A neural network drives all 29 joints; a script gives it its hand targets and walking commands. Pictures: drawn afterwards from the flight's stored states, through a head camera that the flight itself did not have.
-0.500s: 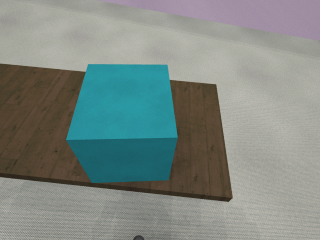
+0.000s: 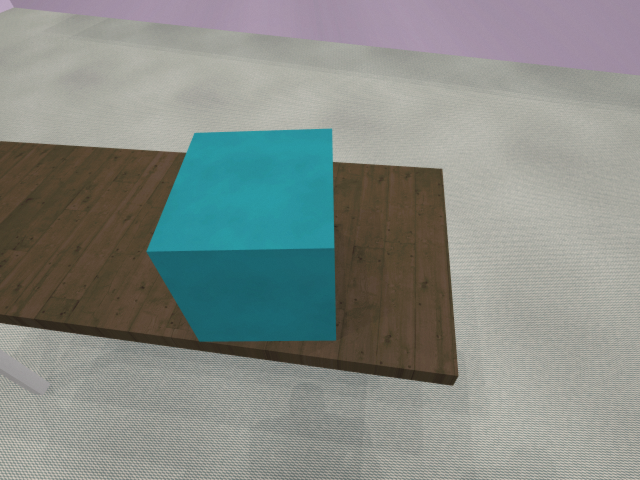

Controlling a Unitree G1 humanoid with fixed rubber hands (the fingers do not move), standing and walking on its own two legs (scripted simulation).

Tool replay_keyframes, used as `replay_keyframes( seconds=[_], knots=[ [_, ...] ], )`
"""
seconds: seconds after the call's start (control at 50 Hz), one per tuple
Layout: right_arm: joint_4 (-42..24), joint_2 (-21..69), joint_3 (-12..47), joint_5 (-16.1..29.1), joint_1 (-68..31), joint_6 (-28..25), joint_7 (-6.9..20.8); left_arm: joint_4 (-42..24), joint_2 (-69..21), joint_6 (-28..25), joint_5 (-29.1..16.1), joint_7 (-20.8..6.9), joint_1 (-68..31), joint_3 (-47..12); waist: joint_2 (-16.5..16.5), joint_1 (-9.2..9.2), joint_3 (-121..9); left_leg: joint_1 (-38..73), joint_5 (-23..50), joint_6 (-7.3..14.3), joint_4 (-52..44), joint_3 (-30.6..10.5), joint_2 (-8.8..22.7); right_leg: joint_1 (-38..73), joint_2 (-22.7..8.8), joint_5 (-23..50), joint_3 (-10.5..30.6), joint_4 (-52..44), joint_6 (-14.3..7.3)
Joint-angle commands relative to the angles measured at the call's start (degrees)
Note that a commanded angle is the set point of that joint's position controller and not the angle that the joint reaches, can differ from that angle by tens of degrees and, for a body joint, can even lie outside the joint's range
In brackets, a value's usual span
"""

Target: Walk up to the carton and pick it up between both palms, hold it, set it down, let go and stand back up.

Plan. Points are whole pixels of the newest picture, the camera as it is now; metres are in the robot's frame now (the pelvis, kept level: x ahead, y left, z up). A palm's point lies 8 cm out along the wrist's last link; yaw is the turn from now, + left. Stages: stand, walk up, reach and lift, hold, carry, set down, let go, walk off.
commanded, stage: walk up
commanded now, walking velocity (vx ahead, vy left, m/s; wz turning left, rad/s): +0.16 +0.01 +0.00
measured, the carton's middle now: (265, 236) +0.52 +0.11 -0.01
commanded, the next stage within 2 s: none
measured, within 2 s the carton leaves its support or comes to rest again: neither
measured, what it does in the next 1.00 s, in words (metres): steps on the spot: left foot, then right foot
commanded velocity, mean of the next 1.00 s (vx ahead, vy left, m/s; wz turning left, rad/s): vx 0.02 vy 0.06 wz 0.00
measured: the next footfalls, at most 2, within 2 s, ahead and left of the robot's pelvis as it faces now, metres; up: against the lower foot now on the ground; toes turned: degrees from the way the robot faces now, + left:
left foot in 0.04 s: +0.01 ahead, +0.11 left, +0.00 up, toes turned +3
right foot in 0.46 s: +0.21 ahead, -0.15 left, +0.00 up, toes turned -9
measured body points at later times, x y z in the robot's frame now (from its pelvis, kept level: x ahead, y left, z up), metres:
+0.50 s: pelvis +0.09 -0.04 -0.02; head +0.13 -0.06 +0.43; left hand +0.16 +0.20 -0.16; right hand -0.02 -0.23 -0.17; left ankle -0.03 +0.11 -0.74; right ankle +0.17 -0.14 -0.74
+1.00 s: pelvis +0.03 -0.02 -0.01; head +0.04 -0.04 +0.44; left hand +0.06 +0.24 -0.15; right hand +0.12 -0.27 -0.16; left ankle -0.04 +0.13 -0.69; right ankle +0.17 -0.14 -0.74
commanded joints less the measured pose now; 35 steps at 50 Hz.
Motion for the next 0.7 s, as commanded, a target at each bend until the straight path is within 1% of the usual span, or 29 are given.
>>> replay_keyframes(
  seconds=[0.0, 0.02, 0.04, 0.06, 0.08, 0.1, 0.12, 0.14, 0.16, 0.18, 0.2, 0.22, 0.3, 0.34, 0.36, 0.38, 0.42, 0.44, 0.46, 0.48, 0.5, 0.52, 0.54, 0.56, 0.58, 0.6, 0.62, 0.64, 0.68],
  knots=[
    [-2.28, -2.41, -0.52, -0.11, 2.62, -2.64, -0.35, -0.04, 13.0, -0.15, 0.25, 0.26, 7.73, 3.33, -10.02, -0.26, -1.13, -0.14, 0.31, 2.26, -10.26, 3.01, -1.11, 5.17, -17.06, 5.98, 16.96, -4.17, -2.38],
    [-2.31, -2.08, -0.69, -0.28, 3.8, -3.18, -0.24, -0.46, 13.33, -0.06, 0.03, 0.08, 6.22, 3.75, -9.75, -0.73, -1.13, 1.87, 1.97, 2.96, -10.75, 1.16, 0.45, 2.25, -16.71, -3.84, 17.04, -4.12, -3.12],
    [-2.1, -1.91, -0.75, -0.93, 4.23, -3.61, -0.06, -0.31, 10.83, -0.12, 0.2, -0.23, 6.73, 3.49, -6.11, -0.72, -0.25, 6.24, 1.06, 4.08, -8.3, -0.36, 1.29, -3.67, -17.19, -12.99, 18.4, -5.06, -3.41],
    [-1.76, -1.16, -0.73, -1.17, 5.72, -4.15, 0.04, -0.23, 10.51, -0.06, -0.29, -0.45, 5.62, 3.51, -5.35, -2.1, 0.84, 12.06, 0.32, 4.98, -8.94, -2.68, 3.62, -11.77, -14.94, -17.53, 15.13, -3.07, -2.35],
    [-1.63, -2.8, -1.85, -0.74, 6.33, -4.32, 0.34, -1.63, 8.56, 0.07, -0.36, -0.74, 2.9, 2.95, 3.4, -3.07, 5.01, 14.73, -5.98, 6.89, -10.87, -7.02, 5.11, -21.95, -10.0, -18.5, 8.59, 2.47, -0.11],
    [-0.25, -3.19, -2.21, -0.33, 10.78, -4.3, 0.3, -3.34, 8.44, 0.24, 0.48, -1.03, -2.36, 2.94, 8.36, -5.9, 9.42, 12.94, -16.51, 9.61, -18.73, -15.96, 11.36, -27.6, -6.05, -14.91, 2.49, 12.33, 1.74],
    [0.53, -3.9, -2.47, -0.42, 13.24, -4.23, -0.2, -5.42, 7.67, 0.13, 1.22, -1.34, -6.0, 2.88, 13.19, -7.53, 12.85, 10.69, -21.15, 12.44, -24.72, -22.06, 16.89, -30.23, -6.1, -11.23, 0.28, 19.22, 2.67],
    [0.49, -3.65, -2.35, -0.41, 13.67, -4.25, -0.61, -6.67, 8.57, 0.0, 1.34, -1.98, -8.14, 3.11, 14.84, -8.23, 15.15, 9.76, -18.99, 14.56, -27.41, -25.52, 19.44, -33.34, -6.32, -12.54, 1.46, 25.45, 3.18],
    [-0.27, -4.55, -2.58, -0.44, 13.63, -4.55, -0.95, -7.29, 8.93, -0.1, 1.2, -2.33, -8.19, 3.21, 13.1, -7.95, 15.39, 9.32, -15.13, 15.75, -28.66, -25.92, 21.23, -34.81, -7.75, -13.6, 3.29, 29.88, 3.47],
    [-0.3, -4.16, -2.45, -0.56, 12.52, -4.85, -1.14, -7.04, 8.81, -0.4, 1.11, -2.7, -7.88, 3.46, 12.18, -6.87, 15.22, 8.73, -9.5, 15.72, -28.31, -24.78, 20.74, -34.28, -8.15, -14.26, 4.04, 31.83, 3.75],
    [-1.05, -3.89, -2.21, -0.73, 11.64, -5.36, -0.96, -6.6, 9.1, -0.53, 1.31, -3.01, -7.03, 3.58, 6.02, -5.95, 13.23, 6.8, -7.4, 15.84, -28.34, -23.32, 20.36, -32.19, -8.89, -13.36, 5.21, 33.72, 4.01],
    [-1.51, -3.59, -1.74, -0.71, 9.8, -5.74, -1.08, -6.11, 9.44, -0.54, 1.27, -3.37, -5.65, 4.01, 3.75, -3.84, 13.97, 4.38, -1.45, 15.07, -27.78, -20.03, 18.53, -30.26, -9.08, -12.16, 5.3, 34.02, 4.8],
    [-2.13, -6.31, -1.96, -1.12, 7.23, -6.8, -0.66, -4.9, 8.29, -0.04, 0.06, -3.84, -3.44, 4.18, 1.44, -1.19, 10.64, 0.95, 9.87, 11.23, -25.77, -4.96, 11.61, -23.47, -7.78, -0.53, 2.38, 29.99, 6.79],
    [-1.64, -4.37, -0.7, -0.77, 5.68, -7.09, -0.75, -6.13, 6.31, 0.42, -1.23, -2.74, -5.45, 3.07, 0.12, -0.19, 8.47, -0.09, 45.16, 9.97, -18.04, 0.69, 8.04, -14.61, -6.08, 4.05, 1.28, 17.94, 6.49],
    [-0.96, -5.03, -0.57, -0.44, 7.16, -7.27, -0.48, -6.62, 8.22, 0.35, -1.64, -2.13, -6.25, 3.49, 0.07, -0.5, 7.04, 1.2, 54.95, 9.53, -15.49, 0.34, 7.95, -12.75, -4.28, 5.79, -0.52, 16.13, 5.89],
    [-0.01, -6.88, -1.11, -0.38, 7.44, -7.18, -0.56, -5.92, 8.77, 0.47, -1.71, -1.96, -5.03, 3.78, 1.4, -0.24, 4.9, 2.2, 55.7, 9.3, -13.41, 1.2, 7.98, -9.25, -3.33, 9.35, -1.98, 13.69, 5.6],
    [0.13, -8.13, -1.44, -0.08, 6.4, -6.88, -0.62, -4.56, 11.55, 0.33, -1.08, -1.28, 1.1, 4.5, 2.11, 2.67, 0.47, 1.51, 43.92, 6.78, -7.73, 2.64, 6.3, 1.16, -3.65, 21.61, -1.6, 4.43, 4.05],
    [0.34, -6.88, -1.28, -0.01, 7.26, -6.65, -0.36, -3.59, 13.66, 0.04, -0.62, -0.87, 4.18, 5.04, 1.34, 3.57, -2.2, 0.36, 33.73, 5.5, -4.08, 2.54, 4.72, 7.18, -6.15, 28.37, -0.33, 2.07, 3.85],
    [0.53, -2.66, -0.22, 0.22, 11.2, -6.42, -0.09, -2.96, 16.52, -0.31, -0.08, -0.67, 6.45, 5.61, -3.89, 2.58, -6.54, -3.55, 19.57, 3.21, -1.33, 2.99, 3.32, 15.02, -12.92, 42.01, 5.83, 5.55, 2.51],
    [0.73, 1.66, 0.69, 0.69, 15.56, -5.64, -0.13, -3.0, 17.07, -0.33, -0.06, -0.53, 6.5, 5.55, -12.06, 0.58, -9.33, -4.57, -5.29, 2.05, 2.26, 4.14, 1.15, 16.06, -23.02, 45.98, 16.89, 2.07, -1.17],
    [1.85, 1.9, 0.46, 1.22, 17.98, -3.91, -0.57, -3.36, 19.66, 0.45, -0.92, -0.48, 3.21, 6.02, -16.9, -0.75, -11.71, -2.12, -15.7, 2.11, 6.5, 4.63, 0.87, 12.09, -28.12, 35.72, 21.01, -0.76, -6.83],
    [0.54, -0.61, -0.63, 0.02, 11.6, -2.59, -0.81, -5.44, 17.73, 0.97, -0.88, -0.4, -0.75, 6.24, -15.84, 1.28, -6.36, -1.55, -16.58, 1.37, 10.67, 3.52, 0.62, 3.95, -27.59, 32.35, 24.08, -4.31, -8.31],
    [-1.22, -3.31, -1.52, -0.54, 7.48, -1.92, -1.03, -6.99, 18.36, 1.03, -0.13, -0.22, -3.05, 6.08, -13.77, 1.73, -1.91, -4.38, -16.83, 1.11, 16.56, 2.28, -0.14, 0.86, -28.24, 41.71, 23.26, -4.15, -7.96],
    [-1.95, -7.68, -3.4, -1.17, 3.66, -0.94, -0.85, -7.42, 20.77, 1.16, 0.32, 0.69, 0.01, 6.76, -8.93, 4.66, -1.26, -8.07, -16.92, 0.09, 23.7, 2.02, -0.41, 0.99, -30.58, 63.59, 22.99, -0.18, -7.26],
    [-1.44, -5.62, -3.45, -0.73, 4.57, -0.19, -0.63, -6.74, 21.68, 1.12, 0.57, 1.4, 0.89, 6.74, -9.16, 2.88, -3.29, -7.49, -15.94, -0.96, 27.27, 0.46, 0.84, 1.65, -30.07, 72.59, 19.28, 2.73, -6.64],
    [-1.5, -3.15, -3.09, -0.57, 5.43, 0.24, -0.39, -7.01, 20.44, 1.25, 0.23, 1.71, -1.48, 6.68, -9.17, 0.71, -5.15, -6.55, -14.24, -1.11, 29.42, -1.46, 0.89, 0.29, -28.77, 72.5, 16.6, 2.98, -5.8],
    [-1.17, -4.21, -3.79, -0.6, 6.08, 0.82, -0.04, -7.82, 21.59, 1.47, 0.26, 2.05, -1.55, 7.15, -4.24, 0.31, -7.72, -6.9, -12.23, -1.48, 33.59, -3.05, 0.27, -0.19, -28.67, 63.93, 16.84, 1.81, -4.57],
    [-2.3, -3.23, -3.97, -0.52, 4.98, 1.36, 0.28, -8.37, 21.11, 1.9, 0.13, 2.01, -3.57, 7.23, -4.49, -0.21, -7.28, -7.37, -9.77, -1.66, 35.0, -3.84, 0.4, -2.36, -27.11, 51.75, 15.68, 0.13, -3.51],
    [-4.21, -3.49, -4.6, -1.19, 2.34, 1.92, 0.34, -9.87, 19.04, 2.43, 0.53, 1.38, -8.31, 6.48, -12.71, -0.9, -3.31, -8.38, -5.72, -1.56, 37.32, -3.44, -1.01, -9.71, -24.93, 37.56, 14.09, -3.18, -4.09]
  ],
)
